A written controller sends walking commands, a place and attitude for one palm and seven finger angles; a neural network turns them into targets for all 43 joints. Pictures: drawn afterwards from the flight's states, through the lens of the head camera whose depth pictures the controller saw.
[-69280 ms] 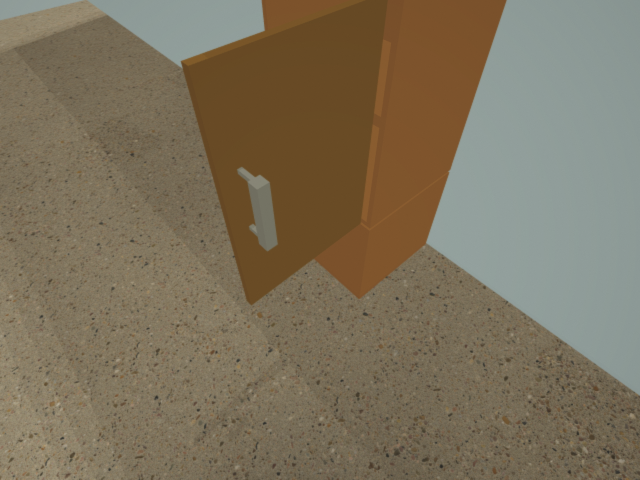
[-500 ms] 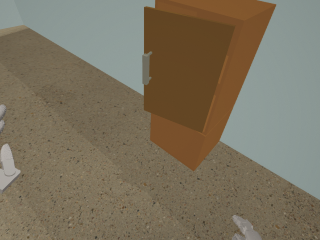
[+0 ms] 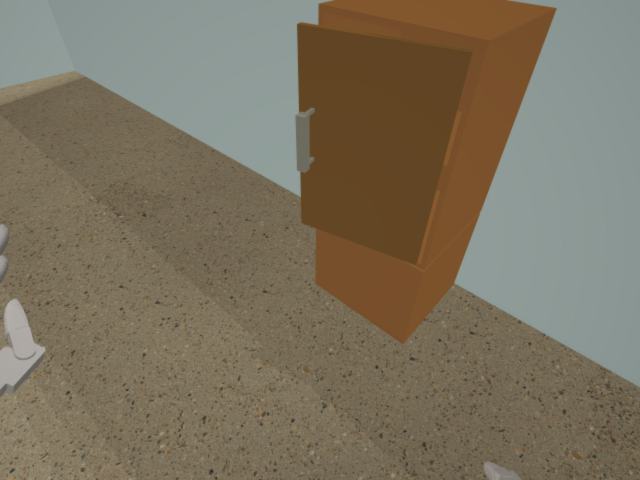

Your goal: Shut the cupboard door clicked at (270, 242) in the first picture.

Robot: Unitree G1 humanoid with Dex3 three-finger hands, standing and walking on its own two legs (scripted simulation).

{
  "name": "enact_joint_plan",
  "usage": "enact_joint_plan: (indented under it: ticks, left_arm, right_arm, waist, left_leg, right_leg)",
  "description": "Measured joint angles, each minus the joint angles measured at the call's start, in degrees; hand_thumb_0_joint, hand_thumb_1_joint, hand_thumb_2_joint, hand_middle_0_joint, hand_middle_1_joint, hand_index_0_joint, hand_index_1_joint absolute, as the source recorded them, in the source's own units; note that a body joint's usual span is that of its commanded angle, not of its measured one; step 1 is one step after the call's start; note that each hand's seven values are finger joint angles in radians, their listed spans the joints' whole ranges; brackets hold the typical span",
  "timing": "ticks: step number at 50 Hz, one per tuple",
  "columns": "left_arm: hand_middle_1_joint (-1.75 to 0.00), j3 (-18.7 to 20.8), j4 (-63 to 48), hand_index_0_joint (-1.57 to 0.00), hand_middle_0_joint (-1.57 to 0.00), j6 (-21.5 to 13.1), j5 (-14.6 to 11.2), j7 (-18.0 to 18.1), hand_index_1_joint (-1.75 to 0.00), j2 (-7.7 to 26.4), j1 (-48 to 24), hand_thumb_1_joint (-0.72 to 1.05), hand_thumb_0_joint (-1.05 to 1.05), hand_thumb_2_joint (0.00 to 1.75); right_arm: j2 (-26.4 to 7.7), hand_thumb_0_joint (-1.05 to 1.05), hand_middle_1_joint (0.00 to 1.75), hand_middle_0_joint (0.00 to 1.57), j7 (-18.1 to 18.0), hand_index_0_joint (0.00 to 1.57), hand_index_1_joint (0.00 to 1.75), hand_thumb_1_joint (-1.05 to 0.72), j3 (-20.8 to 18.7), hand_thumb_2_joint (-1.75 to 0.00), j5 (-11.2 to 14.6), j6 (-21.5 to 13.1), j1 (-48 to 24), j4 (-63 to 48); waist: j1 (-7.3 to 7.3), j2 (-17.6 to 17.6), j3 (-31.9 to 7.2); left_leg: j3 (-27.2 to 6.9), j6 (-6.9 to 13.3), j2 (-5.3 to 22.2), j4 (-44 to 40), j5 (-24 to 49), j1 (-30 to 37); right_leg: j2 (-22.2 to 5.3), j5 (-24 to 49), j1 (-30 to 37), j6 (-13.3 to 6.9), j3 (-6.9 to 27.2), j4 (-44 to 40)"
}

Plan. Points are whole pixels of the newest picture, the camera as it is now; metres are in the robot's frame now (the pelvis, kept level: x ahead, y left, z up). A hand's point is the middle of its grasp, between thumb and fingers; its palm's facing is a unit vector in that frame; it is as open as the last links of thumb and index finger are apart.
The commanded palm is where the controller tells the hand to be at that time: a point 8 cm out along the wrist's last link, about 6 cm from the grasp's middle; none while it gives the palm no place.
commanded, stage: stop stepping back and stand still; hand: left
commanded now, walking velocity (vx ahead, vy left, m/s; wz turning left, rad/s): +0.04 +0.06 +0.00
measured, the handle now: (307, 140) +0.95 +0.09 -0.02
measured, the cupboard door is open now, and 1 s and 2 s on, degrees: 13 13 13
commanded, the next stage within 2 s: let the arm hang, fingers relaxed in 0.06 s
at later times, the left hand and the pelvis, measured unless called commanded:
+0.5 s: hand out of the picture +0.05 +0.19 -0.17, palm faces +0.04 -0.99 -0.16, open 7.0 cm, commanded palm none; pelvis +0.00 +0.01 +0.00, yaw +1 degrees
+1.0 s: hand out of the picture -0.04 +0.21 -0.16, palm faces +0.02 -0.97 -0.24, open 7.4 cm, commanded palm none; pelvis -0.01 +0.02 +0.01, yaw +0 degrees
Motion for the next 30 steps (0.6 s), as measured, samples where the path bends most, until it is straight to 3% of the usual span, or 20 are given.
enact_joint_plan:
  ticks: [4, 9, 10, 13, 16, 20, 22, 23, 30]
  left_arm:
    - [-0.30, -0.9, 3.9, -0.21, -0.21, 0.2, 0.3, 0.2, -0.31, -2.5, -4.7, 0.89, 0.01, 0.90]
    - [-0.30, -1.8, 7.0, -0.20, -0.21, -0.4, 1.3, -1.1, -0.30, -2.3, -7.4, 0.89, 0.01, 0.90]
    - [-0.30, -4.0, 11.3, -0.20, -0.21, 0.3, 2.1, -2.8, -0.30, -1.6, -9.8, 0.89, 0.01, 0.90]
    - [-0.30, -12.1, 29.6, -0.20, -0.20, 6.4, 3.2, -6.9, -0.30, -2.0, -16.8, 0.90, 0.00, 0.90]
    - [-0.30, -18.9, 48.3, -0.19, -0.20, 10.9, 3.6, -9.2, -0.30, -5.2, -20.4, 0.90, 0.00, 0.90]
    - [-0.30, -23.9, 65.7, -0.19, -0.20, 13.0, 3.4, -10.0, -0.30, -10.1, -20.2, 0.91, 0.01, 0.90]
    - [-0.30, -24.9, 71.9, -0.20, -0.20, 13.4, 3.3, -10.0, -0.30, -12.4, -18.9, 0.91, 0.01, 0.90]
    - [-0.30, -23.5, 74.0, -0.20, -0.21, 13.1, 2.7, -9.0, -0.30, -12.9, -18.5, 0.94, 0.00, 0.90]
    - [-0.30, -22.0, 85.0, -0.20, -0.21, 12.1, 3.1, -9.1, -0.30, -10.2, -15.0, 0.98, -0.01, 0.90]
  right_arm:
    - [-1.3, 0.01, 0.30, 0.20, -0.6, 0.20, 0.30, -0.90, -0.8, -0.89, 0.4, 0.3, -1.1, 1.4]
    - [-0.8, 0.01, 0.30, 0.20, 0.2, 0.20, 0.30, -0.90, -0.6, -0.89, 0.4, -2.2, -4.0, 0.1]
    - [-1.4, 0.01, 0.30, 0.20, 1.5, 0.20, 0.30, -0.90, -0.8, -0.89, 0.4, -2.7, -5.0, 0.8]
    - [-3.6, 0.01, 0.30, 0.20, 3.5, 0.20, 0.30, -0.90, -0.7, -0.89, -0.3, -0.9, -8.7, 3.3]
    - [-4.1, 0.01, 0.30, 0.20, 4.1, 0.20, 0.30, -0.90, -0.2, -0.89, -0.7, 1.0, -10.9, 5.2]
    - [-3.0, 0.01, 0.30, 0.20, 4.2, 0.20, 0.30, -0.90, 0.3, -0.89, -1.2, 2.5, -10.0, 8.0]
    - [-2.3, 0.01, 0.30, 0.20, 4.0, 0.20, 0.30, -0.90, 0.5, -0.89, -1.3, 3.3, -8.6, 10.3]
    - [-1.8, 0.01, 0.30, 0.20, 3.8, 0.20, 0.30, -0.90, 0.5, -0.89, -1.3, 3.7, -7.6, 11.6]
    - [0.3, 0.01, 0.30, 0.20, 2.9, 0.20, 0.29, -0.91, -0.1, -0.89, -1.1, 5.2, -2.4, 20.3]
  waist:
    - [1.02, -0.6, 1.1]
    - [0.44, -1.7, 2.1]
    - [0.67, -1.2, 2.1]
    - [0.96, 0.5, 2.2]
    - [-0.31, 1.3, 3.4]
    - [-1.64, -1.5, 5.8]
    - [-1.64, -2.9, 6.7]
    - [-1.43, -3.5, 7.0]
    - [0.28, -3.8, 8.1]
  left_leg:
    - [0.6, 1.1, -1.0, -1.6, 1.8, 2.6]
    - [1.3, 1.5, -1.7, -4.0, 2.1, 2.7]
    - [1.1, 1.6, -1.8, -3.6, 2.3, 1.8]
    - [1.5, 2.0, -2.4, -2.1, 2.3, -0.7]
    - [1.6, 2.2, -2.4, -1.7, 2.3, -1.1]
    - [1.6, 2.0, -2.5, -3.1, 3.0, 0.5]
    - [1.4, 1.9, -2.3, -4.1, 3.5, 1.6]
    - [1.0, 1.8, -2.2, -4.6, 3.8, 1.9]
    - [0.2, 1.7, -1.7, -8.6, 6.0, 4.1]
  right_leg:
    - [-1.3, -2.2, 1.2, 1.1, -0.2, 2.2]
    - [-2.2, -1.4, 0.3, 1.8, 0.3, 1.7]
    - [-2.4, -1.1, -0.8, 1.9, 0.0, 2.4]
    - [-3.0, -2.3, -3.2, 2.1, 0.2, 3.9]
    - [-3.1, -2.1, -3.6, 2.2, 0.3, 4.5]
    - [-3.1, -1.7, -2.3, 2.0, 0.3, 3.7]
    - [-2.9, -1.0, -1.0, 2.0, 0.1, 2.1]
    - [-2.7, -0.5, -0.3, 2.0, -0.2, 1.1]
    - [-1.9, 2.9, 2.9, 1.6, -0.9, -5.1]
